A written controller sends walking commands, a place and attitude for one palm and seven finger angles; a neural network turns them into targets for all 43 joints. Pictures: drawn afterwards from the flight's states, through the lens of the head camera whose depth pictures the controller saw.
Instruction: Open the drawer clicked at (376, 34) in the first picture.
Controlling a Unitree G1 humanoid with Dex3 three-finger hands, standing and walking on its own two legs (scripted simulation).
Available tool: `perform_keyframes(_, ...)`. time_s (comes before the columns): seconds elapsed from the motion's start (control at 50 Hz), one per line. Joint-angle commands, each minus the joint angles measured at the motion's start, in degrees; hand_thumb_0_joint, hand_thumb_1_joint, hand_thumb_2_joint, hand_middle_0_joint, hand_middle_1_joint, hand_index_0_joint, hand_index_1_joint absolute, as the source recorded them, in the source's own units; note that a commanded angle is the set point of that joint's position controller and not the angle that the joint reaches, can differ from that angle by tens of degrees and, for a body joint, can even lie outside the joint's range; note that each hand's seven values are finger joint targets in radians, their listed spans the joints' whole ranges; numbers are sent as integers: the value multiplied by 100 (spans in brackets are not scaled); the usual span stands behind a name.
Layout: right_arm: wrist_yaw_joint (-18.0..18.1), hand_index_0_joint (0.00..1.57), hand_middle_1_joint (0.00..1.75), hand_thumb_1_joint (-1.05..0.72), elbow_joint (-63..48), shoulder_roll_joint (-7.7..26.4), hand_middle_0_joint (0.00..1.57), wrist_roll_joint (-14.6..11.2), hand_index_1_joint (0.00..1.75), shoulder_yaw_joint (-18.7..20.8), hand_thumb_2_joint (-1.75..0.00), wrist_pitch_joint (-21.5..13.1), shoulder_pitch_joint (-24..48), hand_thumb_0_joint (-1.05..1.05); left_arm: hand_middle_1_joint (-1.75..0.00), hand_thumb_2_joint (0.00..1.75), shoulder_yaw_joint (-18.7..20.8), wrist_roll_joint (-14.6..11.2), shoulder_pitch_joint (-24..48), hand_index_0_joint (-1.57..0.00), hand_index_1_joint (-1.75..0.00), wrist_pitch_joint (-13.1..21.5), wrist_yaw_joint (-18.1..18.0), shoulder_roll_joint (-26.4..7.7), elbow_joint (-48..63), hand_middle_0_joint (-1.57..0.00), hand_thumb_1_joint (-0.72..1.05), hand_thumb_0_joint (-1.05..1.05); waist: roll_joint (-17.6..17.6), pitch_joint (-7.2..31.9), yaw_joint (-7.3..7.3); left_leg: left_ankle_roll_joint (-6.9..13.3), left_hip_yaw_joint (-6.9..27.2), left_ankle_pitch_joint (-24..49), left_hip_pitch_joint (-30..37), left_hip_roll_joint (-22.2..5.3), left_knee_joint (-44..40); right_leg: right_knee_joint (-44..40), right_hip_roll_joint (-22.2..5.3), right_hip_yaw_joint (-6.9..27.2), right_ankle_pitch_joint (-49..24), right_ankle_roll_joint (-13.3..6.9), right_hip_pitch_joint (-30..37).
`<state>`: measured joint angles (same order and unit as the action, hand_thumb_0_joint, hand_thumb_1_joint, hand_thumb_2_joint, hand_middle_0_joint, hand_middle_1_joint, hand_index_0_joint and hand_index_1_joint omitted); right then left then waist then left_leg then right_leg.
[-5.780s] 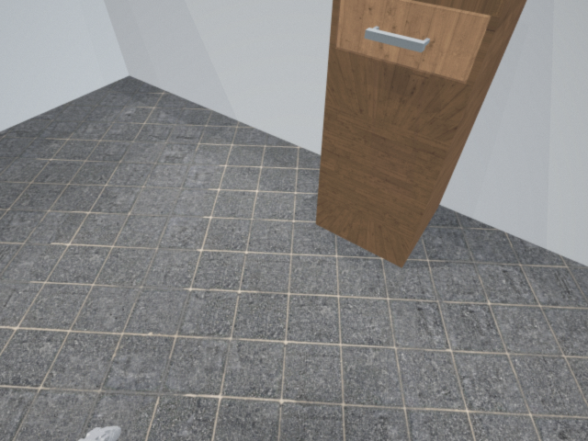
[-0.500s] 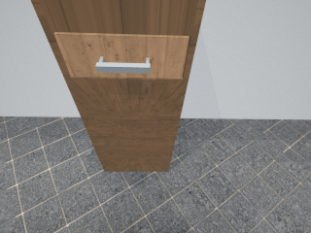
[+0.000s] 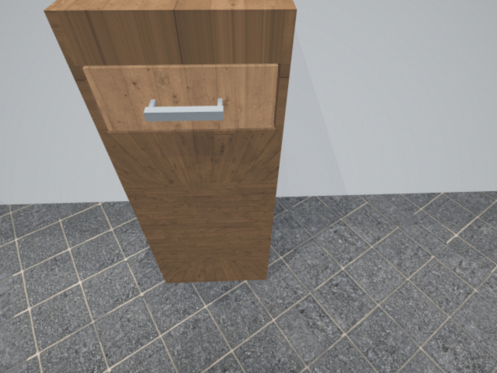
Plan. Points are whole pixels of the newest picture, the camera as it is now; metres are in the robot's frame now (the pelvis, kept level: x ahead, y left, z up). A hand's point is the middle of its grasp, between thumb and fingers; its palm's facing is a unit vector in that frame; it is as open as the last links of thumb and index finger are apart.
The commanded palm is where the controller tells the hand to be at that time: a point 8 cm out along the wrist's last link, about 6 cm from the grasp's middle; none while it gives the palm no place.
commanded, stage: come to a stop and stand still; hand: left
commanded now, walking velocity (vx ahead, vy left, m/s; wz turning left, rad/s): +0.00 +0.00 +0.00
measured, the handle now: (185, 108) +0.59 +0.17 +0.12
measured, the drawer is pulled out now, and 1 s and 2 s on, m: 0.00 0.00 0.00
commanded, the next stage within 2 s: look again from close up in 0.16 s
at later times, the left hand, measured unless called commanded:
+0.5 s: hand out of the picture +0.00 +0.17 -0.18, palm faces +0.03 -0.98 -0.20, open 7.4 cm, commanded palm none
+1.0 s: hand out of the picture +0.02 +0.18 -0.19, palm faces +0.01 -0.98 -0.18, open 7.4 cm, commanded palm none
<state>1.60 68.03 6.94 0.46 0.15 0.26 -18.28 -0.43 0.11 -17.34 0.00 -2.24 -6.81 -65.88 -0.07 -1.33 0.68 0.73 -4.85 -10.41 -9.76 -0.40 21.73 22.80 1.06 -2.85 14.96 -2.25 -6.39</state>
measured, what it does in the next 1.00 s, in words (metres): stands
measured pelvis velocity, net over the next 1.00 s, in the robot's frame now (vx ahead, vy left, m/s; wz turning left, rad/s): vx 0.03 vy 0.01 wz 0.00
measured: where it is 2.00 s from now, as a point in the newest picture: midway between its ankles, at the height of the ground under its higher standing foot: outside the picture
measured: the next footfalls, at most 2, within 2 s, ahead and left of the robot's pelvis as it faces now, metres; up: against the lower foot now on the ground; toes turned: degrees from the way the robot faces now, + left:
left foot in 1.46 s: +0.15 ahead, +0.07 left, +0.00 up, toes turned +12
right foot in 1.82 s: +0.20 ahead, -0.25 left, +0.00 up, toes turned +0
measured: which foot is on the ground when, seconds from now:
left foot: down 0.00-1.00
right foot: down 0.00-1.00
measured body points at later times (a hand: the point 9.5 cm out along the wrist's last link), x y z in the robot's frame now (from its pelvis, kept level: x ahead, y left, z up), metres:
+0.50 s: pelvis +0.01 +0.01 -0.01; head +0.01 +0.00 +0.44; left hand +0.00 +0.23 -0.16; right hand +0.01 -0.20 -0.18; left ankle +0.02 +0.11 -0.74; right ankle -0.03 -0.09 -0.74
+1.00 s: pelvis +0.03 +0.01 -0.01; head +0.04 +0.02 +0.44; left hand +0.02 +0.23 -0.17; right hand +0.03 -0.21 -0.17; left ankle +0.02 +0.11 -0.74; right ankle -0.03 -0.09 -0.74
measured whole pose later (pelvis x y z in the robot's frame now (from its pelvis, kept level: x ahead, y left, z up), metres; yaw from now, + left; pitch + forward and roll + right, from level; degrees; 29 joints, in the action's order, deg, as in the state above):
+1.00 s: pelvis +0.03 +0.01 -0.01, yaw +0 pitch +0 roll +1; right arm 1.4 64.2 8.5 1.0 -0.6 -1.4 -15.9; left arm -0.4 1.1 -17.5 0.2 -1.7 -8.9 -62.8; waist 1.5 -0.6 0.2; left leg 2.0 -4.9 -16.6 -12.1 0.9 28.7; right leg 29.7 -0.5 -2.5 21.0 -1.2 -8.7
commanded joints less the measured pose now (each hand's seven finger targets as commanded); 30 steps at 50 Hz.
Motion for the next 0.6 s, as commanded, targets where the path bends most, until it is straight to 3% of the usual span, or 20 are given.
perform_keyframes(0.0, 48, 20, 30, -90, -141, 423, 20, 0, 30, 52, -90, -41, -305, 0, -30, 90, 84, 9, -383, -20, -30, 87, -41, -506, 126, -20, 90, 0, 100, -504, -17, 30, 588, 4, 119, -541, -342, -779, -747, 761, 88, 54, -808)
perform_keyframes(0.22, 82, 20, 30, -90, -132, 380, 20, -11, 30, 49, -90, -98, -302, 0, -30, 90, 50, 14, -652, -20, -30, 141, -59, -353, -5, -20, 90, 0, 14, -397, -28, 37, 594, 439, 211, -595, -282, -687, -743, 710, -531, 57, -686)
perform_keyframes(0.24, -25, 20, 30, -90, -606, 590, 20, -19, 30, 2, -90, -225, 335, 0, -30, 90, 26, 164, -937, -20, -30, 335, -227, -554, -27, -20, 90, 0, -5, -629, -269, -107, 410, 458, -549, -546, 1030, -514, -1023, 1004, -2673, 243, -728)
perform_keyframes(0.26, -54, 20, 30, -90, -760, 327, 20, 9, 30, 25, -90, -123, -59, 0, -30, 90, 72, 97, -667, -20, -30, 348, -177, -800, 281, -20, 90, 0, 90, -295, 134, -50, 528, -684, -446, -341, 954, -714, -1245, 1198, -923, -46, -869)
perform_keyframes(0.28, -66, 20, 30, -90, -682, 365, 20, 53, 30, 67, -90, -104, -188, 0, -30, 90, 55, 97, -397, -20, -30, 321, -117, -702, 399, -20, 90, 0, -299, -469, 194, -27, 531, -618, -344, -332, 801, -775, -1083, 1066, 582, -219, -1250)
perform_keyframes(0.3, -81, 20, 30, -90, -669, 353, 20, 84, 30, 46, -90, -124, -355, 0, -30, 90, 88, 97, -393, -20, -30, 346, -107, -683, 412, -20, 90, 0, -479, -273, 212, -12, 544, -210, -258, -371, 757, -538, -933, 869, 519, -253, -1248)
perform_keyframes(0.38, -49, 20, 30, -90, -789, 467, 20, 64, 30, 19, -90, -195, -377, 0, -30, 90, 43, 63, -458, -20, -30, 318, -64, -485, 455, -20, 90, 0, 3, -156, 85, 128, 709, -38, -434, -452, 418, -128, -648, 731, 240, -183, -925)
perform_keyframes(0.4, -41, 20, 30, -90, -793, 460, 20, 64, 30, 18, -90, -215, -352, 0, -30, 90, 48, 72, -465, -20, -30, 307, -62, -463, 460, -20, 90, 0, -73, -229, 41, 158, 744, 68, -473, -480, 335, -36, -630, 641, 66, -157, -887)
perform_keyframes(0.46, -10, 20, 30, -90, -785, 569, 20, 43, 30, -3, -90, -264, -297, 0, -30, 90, 40, 62, -532, -20, -30, 281, -59, -459, 445, -20, 90, 0, 211, -219, -39, 218, 779, 560, -429, -535, 264, 147, -588, 577, -527, -90, -686)
perform_keyframes(0.58, 18, 20, 30, -90, -692, 673, 20, 43, 30, -22, -90, -266, -233, 0, -30, 90, 60, 55, -458, -20, -30, 209, -55, -605, 488, -20, 90, 0, 113, -349, -87, 241, 754, 691, -350, -557, 123, 171, -597, 556, -617, -36, -643)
